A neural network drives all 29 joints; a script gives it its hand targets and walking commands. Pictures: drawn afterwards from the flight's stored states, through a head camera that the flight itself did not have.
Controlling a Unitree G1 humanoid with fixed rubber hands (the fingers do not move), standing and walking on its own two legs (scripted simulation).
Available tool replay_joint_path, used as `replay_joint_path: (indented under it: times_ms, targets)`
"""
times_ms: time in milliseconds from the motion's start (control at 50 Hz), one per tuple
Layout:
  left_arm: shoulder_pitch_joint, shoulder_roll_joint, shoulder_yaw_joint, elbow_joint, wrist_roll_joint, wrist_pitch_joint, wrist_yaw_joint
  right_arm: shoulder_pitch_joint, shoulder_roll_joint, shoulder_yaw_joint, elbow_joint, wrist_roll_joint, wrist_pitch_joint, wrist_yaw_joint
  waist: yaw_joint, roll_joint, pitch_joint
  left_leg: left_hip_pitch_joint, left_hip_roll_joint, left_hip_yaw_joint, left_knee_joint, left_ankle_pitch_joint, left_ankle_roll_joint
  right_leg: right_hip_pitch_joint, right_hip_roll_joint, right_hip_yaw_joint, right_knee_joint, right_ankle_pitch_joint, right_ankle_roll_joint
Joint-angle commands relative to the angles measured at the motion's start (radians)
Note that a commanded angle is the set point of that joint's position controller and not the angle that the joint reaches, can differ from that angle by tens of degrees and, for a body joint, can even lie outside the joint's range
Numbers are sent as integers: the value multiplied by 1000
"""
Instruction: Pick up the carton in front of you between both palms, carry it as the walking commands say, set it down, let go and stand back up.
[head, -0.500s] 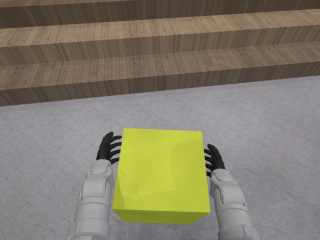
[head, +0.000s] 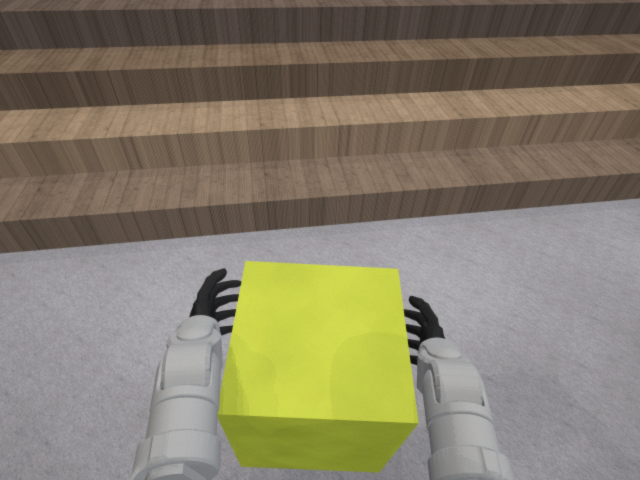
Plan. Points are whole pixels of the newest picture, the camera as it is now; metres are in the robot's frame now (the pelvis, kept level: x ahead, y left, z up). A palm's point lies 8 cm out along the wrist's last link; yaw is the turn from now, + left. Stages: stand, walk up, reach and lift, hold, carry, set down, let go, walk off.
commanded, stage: reach and lift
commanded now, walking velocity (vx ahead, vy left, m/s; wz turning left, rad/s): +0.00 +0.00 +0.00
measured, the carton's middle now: (315, 372) +0.29 +0.01 -0.05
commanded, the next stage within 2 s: hold in 0.70 s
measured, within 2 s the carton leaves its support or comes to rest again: neither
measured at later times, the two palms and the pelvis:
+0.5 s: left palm (205, 313) +0.31 +0.15 +0.05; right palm (431, 342) +0.30 -0.14 +0.02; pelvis +0.01 +0.00 +0.00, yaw +0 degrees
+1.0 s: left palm (200, 322) +0.30 +0.15 +0.06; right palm (437, 346) +0.28 -0.15 +0.04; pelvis +0.01 +0.00 +0.00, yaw +0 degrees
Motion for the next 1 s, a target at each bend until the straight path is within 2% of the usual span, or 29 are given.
replay_joint_path:
  times_ms: [0, 40, 60, 80, 140, 160, 200, 220, 260, 300, 340, 400, 420, 460, 520, 560, 580, 620, 660, 680, 740, 760, 780, 820, 840, 920, 940, 960, 980]
  targets:
    - [-382, -951, -518, 135, -226, 21, -247, -623, 899, 501, -85, 247, -82, 249, -23, -4, -272, 1, -56, 6, -82, 120, 8, 114, 66, -15, -59, 66, -24]
    - [-394, -964, -500, 141, -195, 18, -247, -656, 899, 499, -75, 228, -78, 247, -16, 48, -278, 19, -61, 24, -87, 118, 1, 92, 65, -13, -63, 61, -28]
    - [-411, -979, -533, 141, -210, 21, -245, -680, 939, 538, -85, 236, -89, 250, 10, -17, -272, -7, -69, 28, -77, 49, 8, 125, 64, -14, -54, 13, -10]
    - [-398, -993, -521, 146, -212, 22, -236, -695, 893, 512, -92, 236, -83, 258, -17, -3, -261, 23, -43, -1, -104, 31, 10, 81, 73, -26, -45, -18, -15]
    - [-396, -953, -492, 156, -194, 27, -240, -717, 930, 529, -72, 238, -70, 273, 19, -11, -210, -20, -42, 13, -107, -43, 20, 39, 61, -22, -61, -120, -20]
    - [-381, -975, -497, 182, -191, 43, -243, -717, 899, 527, -79, 255, -67, 269, 29, 35, -224, -19, -44, 17, -92, 11, 12, 83, 57, -21, -61, -69, -23]
    - [-416, -955, -520, 108, -193, 44, -240, -680, 907, 511, -73, 240, -62, 275, 12, 15, -242, -12, -57, 9, -101, 70, 3, 101, 65, -19, -61, 5, -12]
    - [-422, -987, -499, 166, -201, 55, -243, -712, 901, 507, -111, 253, -60, 259, -35, -2, -257, 28, -66, 25, -76, 69, 6, 113, 65, -4, -64, 15, -13]
    - [-373, -973, -516, 142, -229, 55, -239, -686, 896, 549, -151, 246, -50, 254, 0, -50, -277, 56, -55, 10, -107, 106, 8, 126, 81, -30, -56, 51, 3]
    - [-357, -1003, -539, 115, -221, 53, -229, -696, 906, 601, -179, 273, -60, 254, -1, 18, -269, 62, -80, 24, -91, 192, -8, 115, 78, -16, -67, 136, 4]
    - [-268, -942, -527, 110, -212, 69, -229, -625, 906, 597, -188, 288, -52, 247, 31, -43, -318, 71, -79, 16, -106, 256, -1, 183, 69, -16, -74, 199, 9]
    - [-293, -886, -546, 50, -210, 73, -234, -566, 938, 584, -175, 296, -31, 233, 31, -10, -283, 109, -73, 37, -92, 252, 2, 149, 68, -12, -99, 148, 11]
    - [-289, -943, -524, 107, -211, 86, -237, -572, 874, 556, -196, 266, -37, 226, -23, 33, -250, 88, -75, 17, -99, 236, -4, 129, 67, -6, -96, 169, -8]
    - [-264, -877, -512, 65, -204, 84, -247, -565, 917, 565, -190, 282, -17, 230, 24, -20, -225, 58, -77, 32, -111, 214, 13, 149, 49, 6, -111, 168, 11]
    - [-283, -947, -556, 36, -248, 88, -246, -571, 891, 588, -251, 284, -20, 230, -13, -17, -288, 94, -64, 9, -106, 222, 5, 192, 64, -5, -90, 160, 1]
    - [-309, -936, -555, 55, -251, 83, -240, -613, 885, 573, -218, 277, -17, 222, 14, -64, -317, 90, -49, 0, -105, 300, 8, 196, 76, -19, -76, 185, 8]
    - [-280, -918, -613, -25, -262, 91, -239, -547, 917, 609, -257, 292, -11, 227, -8, 11, -276, 106, -59, 20, -111, 302, -2, 150, 76, -20, -93, 205, 6]
    - [-289, -920, -581, 14, -268, 96, -240, -517, 898, 580, -231, 280, 2, 222, -39, 13, -248, 85, -74, 22, -103, 269, -18, 184, 81, -9, -95, 199, -7]
    - [-300, -919, -528, 3, -207, 95, -236, -558, 902, 544, -185, 256, 4, 223, 21, 28, -251, 15, -73, 20, -113, 241, -9, 229, 62, -1, -88, 198, -6]
    - [-249, -966, -610, -24, -275, 107, -229, -510, 878, 591, -228, 272, 5, 232, -32, -33, -273, 120, -64, -6, -122, 265, -13, 192, 80, -11, -97, 181, -6]
    - [-201, -946, -612, -56, -284, 135, -216, -511, 857, 651, -326, 328, 28, 238, 5, 41, -233, 92, -67, 3, -140, 255, -11, 212, 64, -12, -119, 197, -4]
    - [-217, -972, -637, -77, -297, 137, -219, -536, 888, 671, -336, 311, 38, 242, 8, -12, -271, 143, -62, -1, -143, 256, -7, 190, 74, -29, -117, 180, -4]
    - [-158, -919, -592, -53, -258, 157, -219, -551, 865, 663, -344, 328, 54, 237, 53, 15, -224, 75, -69, 8, -160, 244, -3, 245, 60, -21, -120, 195, 2]
    - [-222, -913, -663, -159, -294, 157, -227, -510, 912, 676, -370, 337, 60, 235, -3, -11, -233, 113, -59, 6, -132, 264, -4, 208, 68, -12, -130, 169, 4]
    - [-207, -918, -635, -88, -292, 165, -229, -533, 867, 684, -373, 351, 59, 233, 20, -3, -244, 79, -75, 14, -148, 254, 0, 242, 69, -6, -132, 173, 6]
    - [-225, -915, -616, -95, -285, 167, -227, -491, 883, 638, -272, 298, 77, 231, 2, -30, -155, 82, -68, 22, -146, 118, -2, 160, 65, -12, -148, 43, -7]
    - [-285, -910, -606, -75, -289, 175, -238, -532, 862, 598, -298, 297, 82, 229, -28, -17, -152, 47, -56, 15, -170, 63, 5, 154, 73, -17, -151, 11, -10]
    - [-214, -921, -617, -57, -284, 180, -234, -551, 855, 647, -333, 311, 77, 233, 12, -25, -121, 13, -58, -3, -155, 77, 7, 181, 68, -23, -127, 13, -11]
    - [-229, -934, -627, -53, -293, 184, -233, -541, 866, 632, -331, 318, 79, 238, 0, -33, -175, 41, -53, 2, -158, 119, 10, 202, 65, -10, -124, 67, -10]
